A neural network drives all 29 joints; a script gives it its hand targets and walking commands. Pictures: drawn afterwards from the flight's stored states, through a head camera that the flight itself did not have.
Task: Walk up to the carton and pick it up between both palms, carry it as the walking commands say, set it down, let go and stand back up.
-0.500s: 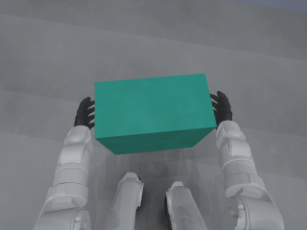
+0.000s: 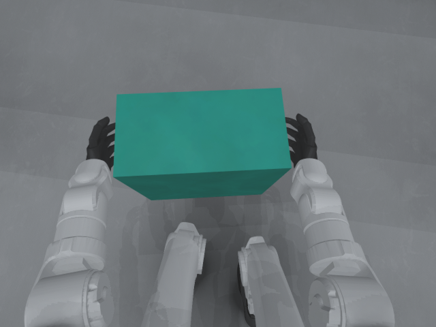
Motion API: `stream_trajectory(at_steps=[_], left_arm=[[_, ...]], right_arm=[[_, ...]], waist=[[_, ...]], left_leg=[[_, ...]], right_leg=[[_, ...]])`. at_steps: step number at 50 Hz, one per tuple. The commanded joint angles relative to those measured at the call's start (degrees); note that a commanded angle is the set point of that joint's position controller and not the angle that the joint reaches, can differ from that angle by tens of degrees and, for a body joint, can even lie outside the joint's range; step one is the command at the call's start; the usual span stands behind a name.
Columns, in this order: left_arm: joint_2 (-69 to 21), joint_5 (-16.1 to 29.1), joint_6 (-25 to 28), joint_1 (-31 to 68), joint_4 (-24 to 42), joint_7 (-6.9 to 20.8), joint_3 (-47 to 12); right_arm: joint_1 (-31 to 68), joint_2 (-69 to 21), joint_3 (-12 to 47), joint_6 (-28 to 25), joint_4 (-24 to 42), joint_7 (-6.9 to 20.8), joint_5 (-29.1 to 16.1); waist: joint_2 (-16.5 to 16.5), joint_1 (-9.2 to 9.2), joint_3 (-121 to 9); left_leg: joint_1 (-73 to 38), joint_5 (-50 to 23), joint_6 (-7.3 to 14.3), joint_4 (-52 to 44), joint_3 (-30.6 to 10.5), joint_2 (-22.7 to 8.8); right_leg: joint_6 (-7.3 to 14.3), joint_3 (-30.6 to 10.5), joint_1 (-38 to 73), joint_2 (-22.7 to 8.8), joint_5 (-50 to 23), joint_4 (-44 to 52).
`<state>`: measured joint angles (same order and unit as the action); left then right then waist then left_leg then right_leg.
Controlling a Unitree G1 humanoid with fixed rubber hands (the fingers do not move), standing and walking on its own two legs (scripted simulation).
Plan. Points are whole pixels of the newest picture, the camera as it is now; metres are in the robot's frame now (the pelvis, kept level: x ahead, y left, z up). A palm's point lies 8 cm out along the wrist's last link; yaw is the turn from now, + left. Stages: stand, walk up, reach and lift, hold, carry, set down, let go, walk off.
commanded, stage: set down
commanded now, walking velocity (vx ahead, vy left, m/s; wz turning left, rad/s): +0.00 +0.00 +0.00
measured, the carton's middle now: (204, 154) +0.44 +0.07 -0.19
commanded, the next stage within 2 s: none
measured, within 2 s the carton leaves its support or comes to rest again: neither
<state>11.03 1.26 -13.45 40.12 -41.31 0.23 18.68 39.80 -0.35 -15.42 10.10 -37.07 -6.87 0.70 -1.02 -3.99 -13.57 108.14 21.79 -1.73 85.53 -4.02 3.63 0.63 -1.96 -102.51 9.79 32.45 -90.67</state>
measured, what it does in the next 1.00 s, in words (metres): lowers itself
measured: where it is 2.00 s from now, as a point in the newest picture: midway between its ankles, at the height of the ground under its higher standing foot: (219, 290)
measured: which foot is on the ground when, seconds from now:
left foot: down 0.00-1.00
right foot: down 0.00-1.00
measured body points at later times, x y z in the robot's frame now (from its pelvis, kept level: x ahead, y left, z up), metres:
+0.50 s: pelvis -0.03 +0.02 -0.08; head +0.27 +0.05 +0.26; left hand +0.43 +0.25 -0.21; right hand +0.47 -0.13 -0.20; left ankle +0.12 +0.12 -0.52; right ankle +0.05 -0.09 -0.52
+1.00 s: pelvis -0.04 +0.01 -0.14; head +0.29 +0.02 +0.17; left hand +0.45 +0.24 -0.29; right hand +0.47 -0.13 -0.29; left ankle +0.12 +0.12 -0.52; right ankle +0.05 -0.09 -0.52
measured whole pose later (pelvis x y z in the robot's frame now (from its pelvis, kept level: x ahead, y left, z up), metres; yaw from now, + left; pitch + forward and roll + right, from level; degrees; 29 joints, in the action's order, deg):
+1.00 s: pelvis -0.04 +0.01 -0.14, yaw -2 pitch +47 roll -2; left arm 16.1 5.2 -12.4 60.7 -47.9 -3.9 15.2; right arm 61.1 9.0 -15.5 10.4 -43.9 -7.4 -5.2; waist -1.1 -4.2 0.2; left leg 134.3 21.3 -1.2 109.1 -2.3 3.3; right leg -1.9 -0.3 -128.5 11.5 33.8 -115.5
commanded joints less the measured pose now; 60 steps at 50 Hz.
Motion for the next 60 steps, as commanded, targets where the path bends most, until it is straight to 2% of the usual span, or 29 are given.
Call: stream_trajectory(at_steps=[1,2,3,5,6,8,10,14,17,18,19,20,21,23,24,25,26,28,33,35,38,42,46,47,49,50,53,56,60], left_arm=[[-49.02,8.27,4.75,40.31,13.65,13.66,-29.91],[-51.90,8.37,4.48,42.90,14.18,12.62,-32.43],[-51.03,8.00,4.84,42.18,14.99,12.09,-32.45],[-53.79,8.35,4.27,42.11,11.22,11.00,-32.73],[-54.84,9.53,4.43,45.96,16.01,10.41,-34.16],[-55.83,9.09,3.85,46.50,14.12,9.19,-33.55],[-54.97,8.28,3.54,48.06,15.26,8.43,-34.25],[-49.06,5.35,2.83,47.00,13.13,6.83,-29.29],[-48.85,5.55,2.81,48.94,17.11,5.80,-30.71],[-49.03,4.77,2.52,47.21,15.33,6.02,-29.77],[-49.14,5.98,2.71,47.75,16.38,6.17,-29.98],[-47.78,5.17,2.85,47.90,16.68,5.99,-29.02],[-48.01,6.12,2.67,50.76,16.69,6.30,-30.05],[-47.18,5.51,2.44,50.63,14.18,7.04,-28.91],[-46.38,8.03,3.18,54.46,20.16,7.47,-31.70],[-47.01,8.45,3.12,56.84,20.46,7.93,-31.57],[-47.93,9.12,3.00,54.41,19.00,8.48,-32.26],[-49.83,10.20,2.95,55.49,16.20,9.56,-32.41],[-49.27,11.38,3.35,53.80,12.45,11.30,-32.12],[-45.70,10.70,3.82,54.16,13.52,11.33,-30.06],[-42.71,11.80,4.87,57.36,15.89,11.06,-29.94],[-41.09,8.96,4.49,50.79,8.87,10.24,-25.53],[-36.25,8.18,5.56,53.92,8.70,9.48,-22.65],[-35.52,10.37,6.21,59.15,13.14,9.48,-24.04],[-35.46,10.84,5.94,58.67,13.85,9.54,-24.75],[-36.52,11.52,5.92,59.50,13.94,9.68,-26.61],[-38.41,11.10,5.61,58.66,12.88,10.03,-27.97],[-40.31,13.11,5.64,59.37,12.26,10.03,-29.71],[-42.32,15.40,6.43,63.32,17.87,10.04,-32.46]], right_arm=[[34.64,-45.85,30.65,-2.13,5.22,13.79,-2.76],[36.49,-45.74,29.99,-2.11,5.36,13.96,-3.27],[37.08,-45.16,29.60,-2.22,4.63,14.49,-3.97],[39.10,-43.19,26.88,-2.57,3.51,14.97,-3.08],[41.52,-42.23,26.44,-2.41,4.45,15.45,-3.74],[42.86,-40.54,24.78,-1.86,3.51,16.58,-2.82],[42.57,-41.28,24.14,-1.12,1.05,17.93,-3.89],[47.15,-41.97,26.21,0.23,-0.68,20.17,-6.90],[51.72,-41.46,29.29,0.37,3.88,20.25,-9.51],[52.33,-42.05,29.67,-0.08,4.28,20.44,-10.03],[50.34,-42.70,29.44,0.19,2.60,20.17,-9.37],[53.55,-42.72,30.88,0.05,4.48,20.22,-10.68],[52.33,-41.56,28.97,0.18,1.28,20.14,-9.87],[49.59,-42.82,27.91,0.69,-2.84,19.38,-8.33],[50.03,-43.83,29.48,0.67,0.52,18.86,-8.71],[51.91,-42.71,29.06,0.62,0.94,18.47,-9.58],[52.60,-43.14,29.31,0.53,3.23,17.49,-8.54],[49.86,-43.89,27.33,0.19,1.63,16.37,-7.49],[48.51,-43.37,25.27,-0.47,0.45,14.67,-5.98],[49.89,-43.65,27.24,0.05,1.68,14.38,-6.30],[52.19,-44.30,28.46,0.13,2.65,13.22,-7.17],[57.20,-42.78,30.23,-0.58,4.83,13.91,-9.52],[57.83,-42.39,31.38,-0.36,0.87,13.29,-9.79],[58.12,-42.37,31.60,-0.64,3.27,12.96,-10.51],[58.75,-42.35,33.54,-0.45,3.86,12.66,-11.68],[57.63,-42.63,32.38,-0.66,2.78,12.41,-10.55],[57.14,-43.85,31.80,-0.16,0.21,12.47,-10.82],[57.09,-41.06,30.56,-1.00,2.54,12.10,-9.99],[57.22,-40.77,29.36,-1.48,2.38,12.43,-9.97]], waist=[[1.65,0.29,-54.34],[3.68,2.11,-56.96],[6.73,0.86,-57.43],[5.16,4.43,-52.97],[9.22,4.76,-56.99],[7.86,5.68,-54.99],[8.52,4.58,-57.19],[4.99,-2.55,-56.24],[3.23,-3.56,-62.38],[4.40,-6.26,-60.52],[1.11,-3.47,-60.85],[2.26,-6.46,-62.71],[0.91,-3.44,-58.94],[-0.19,-3.78,-57.67],[-1.33,-1.03,-62.45],[2.77,-2.40,-63.53],[-0.44,-0.36,-64.85],[2.39,2.01,-62.99],[3.71,3.86,-62.92],[3.43,0.43,-61.75],[-0.41,1.06,-63.54],[-1.92,-6.19,-57.84],[-4.77,-7.57,-56.65],[-5.38,-5.68,-60.61],[-6.13,-7.74,-64.27],[-5.66,-5.09,-64.75],[-2.08,-5.18,-61.01],[-1.23,-1.24,-62.88],[3.20,0.16,-65.18]], left_leg=[[-38.97,-16.80,0.68,2.14,3.70,1.75],[-44.44,-16.26,-0.20,0.86,2.51,1.32],[-43.72,-14.86,-0.89,2.22,4.02,1.65],[-45.75,-11.42,-0.42,1.21,1.23,1.58],[-48.45,-10.68,-1.55,1.27,1.63,1.83],[-49.78,-8.88,-1.31,1.16,-0.53,1.33],[-51.25,-8.62,-1.66,1.57,-0.78,0.69],[-48.18,-6.98,-0.49,4.69,1.36,0.55],[-51.44,-9.94,0.17,6.07,0.86,0.36],[-51.14,-9.34,0.34,6.00,1.17,0.45],[-49.18,-11.20,0.44,6.89,1.44,0.45],[-47.32,-11.19,0.62,8.03,2.16,0.49],[-44.54,-10.74,0.43,8.59,2.59,0.37],[-42.22,-10.05,0.33,9.49,3.28,0.55],[-41.54,-12.35,0.57,10.67,3.32,0.75],[-41.83,-11.39,0.24,11.26,4.04,0.85],[-39.78,-13.96,0.58,12.46,3.91,0.90],[-37.23,-12.71,0.09,14.04,5.16,1.36],[-32.26,-17.46,-0.04,16.76,5.28,1.30],[-28.08,-16.65,0.42,17.79,6.56,1.51],[-25.99,-16.75,1.28,19.21,6.92,1.34],[-24.26,-15.13,2.25,19.14,5.81,0.72],[-20.74,-12.74,2.45,22.06,7.30,-0.12],[-22.38,-14.55,2.31,22.97,7.36,0.07],[-23.41,-15.86,2.14,23.58,7.70,-0.53],[-25.94,-15.92,2.09,23.16,6.43,-0.34],[-23.58,-14.12,1.77,23.18,6.98,-0.18],[-28.57,-15.06,0.98,23.96,5.91,-0.02],[-31.39,-15.66,0.76,24.60,4.70,0.30]], right_leg=[[-1.35,0.00,13.78,-1.22,-16.47,6.89],[-1.34,1.59,10.63,-0.74,-15.05,6.04],[-0.63,1.34,9.14,-0.87,-12.96,5.56],[-0.53,2.82,3.64,-1.17,-9.01,4.39],[0.29,3.05,2.04,-1.07,-8.79,3.48],[0.69,3.58,-2.47,-1.59,-5.95,2.41],[0.83,3.88,-4.72,-1.40,-6.84,1.18],[-0.05,3.66,-7.53,-1.52,-2.46,-0.88],[-0.69,4.23,-8.55,-1.51,-4.21,-3.07],[-0.65,3.98,-10.78,-1.79,-3.01,-3.38],[-0.77,4.30,-8.13,-1.28,-5.06,-2.96],[-1.05,3.35,-7.92,-1.80,-5.84,-4.92],[-0.78,3.66,-8.18,-1.62,-5.19,-4.02],[-1.09,3.44,-8.77,-1.38,-4.64,-4.46],[-0.92,3.85,-4.27,-1.44,-8.26,-5.28],[-0.51,2.96,-5.83,-1.22,-6.95,-5.72],[-0.98,3.60,-4.15,-1.31,-9.04,-6.27],[-0.43,2.65,-2.16,-0.85,-9.11,-5.85],[0.30,2.61,-1.43,-0.85,-15.32,-8.79],[0.05,0.99,0.99,-1.09,-15.51,-8.69],[-1.04,1.67,3.78,-0.86,-15.91,-10.10],[-1.46,1.49,-0.62,-1.20,-12.51,-12.14],[-2.05,0.74,-0.65,-1.69,-10.27,-12.77],[-2.24,0.84,1.64,-1.47,-12.10,-13.14],[-2.24,1.06,3.67,-1.68,-13.00,-14.43],[-1.89,2.03,1.92,-1.35,-12.73,-15.02],[-1.56,2.12,-1.66,-1.21,-10.97,-15.44],[-1.21,3.57,-3.34,-0.54,-11.52,-17.11],[-0.20,4.25,-5.93,-0.75,-11.17,-19.95]])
